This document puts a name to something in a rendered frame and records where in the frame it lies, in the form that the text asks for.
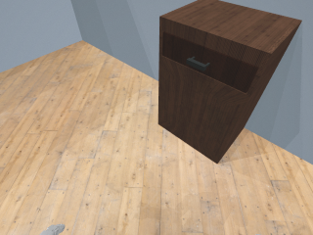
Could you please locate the drawer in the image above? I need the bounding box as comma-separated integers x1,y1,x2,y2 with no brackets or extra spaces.
162,31,259,93

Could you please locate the handle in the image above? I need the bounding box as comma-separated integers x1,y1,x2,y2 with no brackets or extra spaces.
186,56,210,71

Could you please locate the cabinet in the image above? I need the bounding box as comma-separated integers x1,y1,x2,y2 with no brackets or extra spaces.
157,0,302,164

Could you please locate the left robot hand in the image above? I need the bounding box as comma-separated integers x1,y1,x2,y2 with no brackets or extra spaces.
39,224,66,235

